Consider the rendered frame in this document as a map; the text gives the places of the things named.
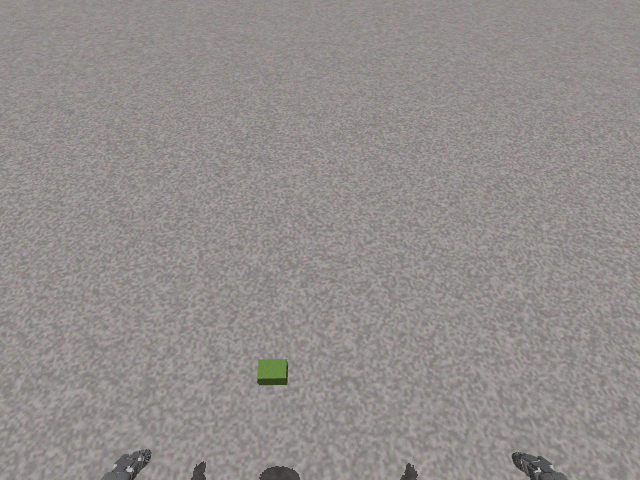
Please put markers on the left robot hand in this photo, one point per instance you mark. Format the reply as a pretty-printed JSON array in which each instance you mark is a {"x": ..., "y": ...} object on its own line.
[{"x": 128, "y": 466}]

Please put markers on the small box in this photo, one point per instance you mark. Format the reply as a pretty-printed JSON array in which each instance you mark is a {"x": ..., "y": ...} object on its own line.
[{"x": 272, "y": 372}]

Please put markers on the right robot hand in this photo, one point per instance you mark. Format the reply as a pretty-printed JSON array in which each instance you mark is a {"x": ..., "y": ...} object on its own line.
[{"x": 537, "y": 468}]

